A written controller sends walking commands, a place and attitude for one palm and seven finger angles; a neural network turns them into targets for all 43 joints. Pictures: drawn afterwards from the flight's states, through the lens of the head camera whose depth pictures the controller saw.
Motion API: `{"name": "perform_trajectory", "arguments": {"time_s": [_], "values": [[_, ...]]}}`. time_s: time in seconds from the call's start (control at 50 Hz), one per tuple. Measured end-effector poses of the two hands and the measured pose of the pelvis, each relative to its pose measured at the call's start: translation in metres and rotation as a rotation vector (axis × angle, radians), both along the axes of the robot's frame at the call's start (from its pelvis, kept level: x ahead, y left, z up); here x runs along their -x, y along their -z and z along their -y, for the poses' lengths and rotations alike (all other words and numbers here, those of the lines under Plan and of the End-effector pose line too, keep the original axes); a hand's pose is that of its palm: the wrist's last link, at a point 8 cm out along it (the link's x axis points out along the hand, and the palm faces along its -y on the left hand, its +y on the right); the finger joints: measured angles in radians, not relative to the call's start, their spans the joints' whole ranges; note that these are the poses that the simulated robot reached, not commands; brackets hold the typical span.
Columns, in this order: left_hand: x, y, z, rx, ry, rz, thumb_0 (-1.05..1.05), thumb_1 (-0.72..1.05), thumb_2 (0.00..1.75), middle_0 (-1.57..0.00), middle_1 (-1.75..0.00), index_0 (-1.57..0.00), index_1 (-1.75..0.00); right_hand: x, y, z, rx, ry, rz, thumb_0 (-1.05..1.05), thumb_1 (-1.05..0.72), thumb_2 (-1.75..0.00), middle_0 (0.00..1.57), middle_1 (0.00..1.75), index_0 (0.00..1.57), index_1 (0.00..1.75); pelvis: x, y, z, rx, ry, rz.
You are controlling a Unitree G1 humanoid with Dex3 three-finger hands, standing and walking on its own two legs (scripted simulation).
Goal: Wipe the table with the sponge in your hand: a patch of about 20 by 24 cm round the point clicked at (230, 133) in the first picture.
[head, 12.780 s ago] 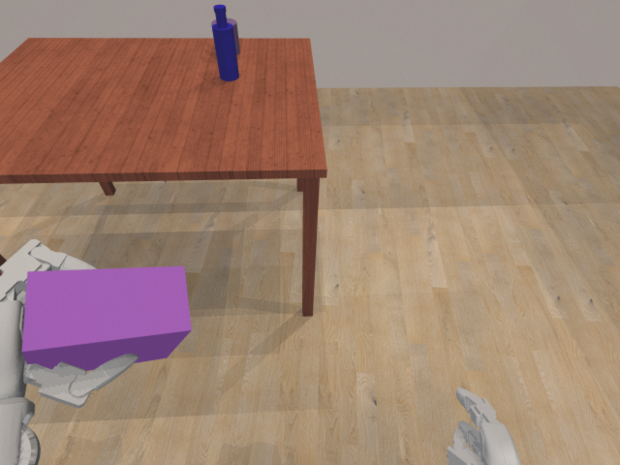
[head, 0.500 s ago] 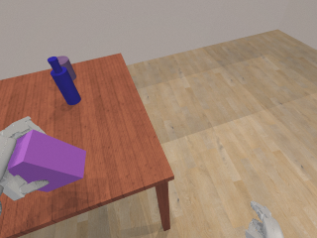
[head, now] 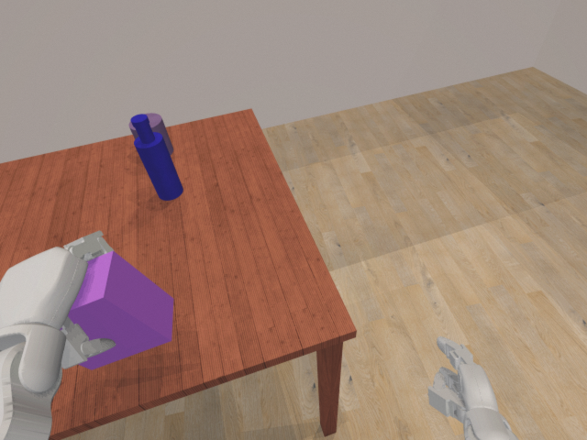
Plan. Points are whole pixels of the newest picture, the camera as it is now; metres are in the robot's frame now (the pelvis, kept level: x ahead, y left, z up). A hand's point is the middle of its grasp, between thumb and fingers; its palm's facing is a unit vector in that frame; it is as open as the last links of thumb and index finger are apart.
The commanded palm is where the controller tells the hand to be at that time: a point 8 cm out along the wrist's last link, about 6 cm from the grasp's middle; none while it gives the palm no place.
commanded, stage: turn the palm down, sponge in hand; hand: left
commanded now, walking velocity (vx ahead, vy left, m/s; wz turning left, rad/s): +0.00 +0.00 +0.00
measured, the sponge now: (113, 321) +0.22 +0.27 +0.07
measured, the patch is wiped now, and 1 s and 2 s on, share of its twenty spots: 0.00 0.00 0.00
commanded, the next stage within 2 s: move the sponge above the wiping area in 0.82 s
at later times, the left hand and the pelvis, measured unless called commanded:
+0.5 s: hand (91, 301) +0.22 +0.28 +0.12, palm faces +0.05 -0.07 -1.00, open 10.6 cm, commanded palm +0.19 +0.27 +0.19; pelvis +0.00 -0.01 +0.01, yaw +0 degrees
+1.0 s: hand (108, 297) +0.23 +0.26 +0.12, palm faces +0.04 -0.08 -1.00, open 10.6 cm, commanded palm +0.20 +0.26 +0.18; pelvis +0.01 -0.03 +0.01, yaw +0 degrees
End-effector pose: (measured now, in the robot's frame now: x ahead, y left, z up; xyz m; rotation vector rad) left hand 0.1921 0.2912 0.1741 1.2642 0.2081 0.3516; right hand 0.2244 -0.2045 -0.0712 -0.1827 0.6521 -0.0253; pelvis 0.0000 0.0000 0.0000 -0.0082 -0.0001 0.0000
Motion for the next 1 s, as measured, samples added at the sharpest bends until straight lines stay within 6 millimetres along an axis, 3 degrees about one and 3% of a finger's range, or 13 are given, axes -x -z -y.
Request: {"name": "perform_trajectory", "arguments": {"time_s": [0.12,0.28,0.48,0.64,0.82,1.0], "values": [[-0.001,0.0,0.004,-0.056,0.031,-0.019,-0.01,-0.54,1.02,-0.66,-1.32,-0.69,-1.31,-0.009,-0.006,-0.012,-0.002,-0.035,0.004,0.01,-0.9,-0.9,0.2,0.3,0.2,0.3,0.001,-0.003,-0.003,0.001,-0.001,0.01],[-0.004,0.001,-0.005,-0.11,-0.059,-0.054,-0.01,-0.54,1.02,-0.66,-1.32,-0.69,-1.31,-0.017,-0.005,-0.014,-0.008,-0.063,-0.017,0.01,-0.9,-0.9,0.2,0.3,0.2,0.3,0.001,-0.005,-0.001,0.0,-0.006,0.022],[-0.009,0.002,0.014,-0.193,-0.021,-0.106,-0.01,-0.54,1.02,-0.66,-1.32,-0.69,-1.31,-0.024,-0.003,-0.006,-0.022,-0.075,-0.02,0.01,-0.9,-0.9,0.2,0.3,0.2,0.3,-0.001,-0.007,0.006,-0.006,-0.005,0.029],[-0.011,0.002,0.018,-0.177,-0.068,-0.109,-0.01,-0.54,1.02,-0.66,-1.31,-0.69,-1.31,-0.028,-0.002,0.005,-0.033,-0.065,-0.017,0.01,-0.9,-0.9,0.2,0.3,0.2,0.3,-0.004,-0.007,0.016,-0.01,-0.005,0.03],[-0.015,0.003,0.036,-0.187,-0.013,-0.112,-0.01,-0.53,1.02,-0.66,-1.31,-0.69,-1.31,-0.029,-0.004,0.021,-0.022,-0.043,0.001,0.01,-0.9,-0.9,0.2,0.3,0.2,0.3,-0.007,-0.006,0.022,-0.013,-0.001,0.035],[-0.018,0.004,0.031,-0.181,-0.061,-0.112,-0.01,-0.53,1.02,-0.66,-1.31,-0.69,-1.31,-0.025,-0.002,0.029,-0.024,-0.021,-0.006,0.01,-0.91,-0.9,0.2,0.3,0.2,0.3,-0.007,-0.006,0.026,-0.014,0.005,0.035]]}}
